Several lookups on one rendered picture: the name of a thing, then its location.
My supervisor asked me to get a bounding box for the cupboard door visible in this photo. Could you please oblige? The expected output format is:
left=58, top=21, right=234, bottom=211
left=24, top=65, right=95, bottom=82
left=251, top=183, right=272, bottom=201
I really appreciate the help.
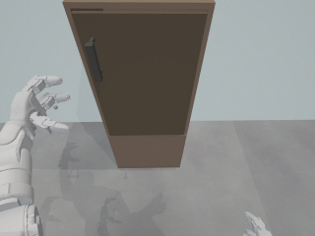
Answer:
left=71, top=11, right=208, bottom=136

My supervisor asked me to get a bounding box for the robot left hand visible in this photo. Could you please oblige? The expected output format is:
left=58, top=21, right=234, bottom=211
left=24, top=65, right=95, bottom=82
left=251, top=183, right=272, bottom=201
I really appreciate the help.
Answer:
left=9, top=75, right=71, bottom=135

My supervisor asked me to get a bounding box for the left robot forearm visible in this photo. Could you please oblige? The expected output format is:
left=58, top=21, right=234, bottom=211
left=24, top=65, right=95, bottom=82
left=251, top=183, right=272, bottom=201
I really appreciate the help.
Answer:
left=0, top=120, right=35, bottom=211

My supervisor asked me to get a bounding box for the left robot upper arm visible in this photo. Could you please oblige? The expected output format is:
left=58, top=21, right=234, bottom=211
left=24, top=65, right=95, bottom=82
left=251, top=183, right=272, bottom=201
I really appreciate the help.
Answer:
left=0, top=205, right=43, bottom=236

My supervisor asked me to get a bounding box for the handle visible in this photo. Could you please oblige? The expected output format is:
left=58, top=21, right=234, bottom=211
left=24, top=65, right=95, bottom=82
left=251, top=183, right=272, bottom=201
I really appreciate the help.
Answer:
left=85, top=36, right=103, bottom=83

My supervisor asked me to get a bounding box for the robot right hand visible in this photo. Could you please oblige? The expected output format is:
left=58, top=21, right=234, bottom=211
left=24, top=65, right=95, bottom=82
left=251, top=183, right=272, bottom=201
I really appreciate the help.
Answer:
left=243, top=211, right=273, bottom=236

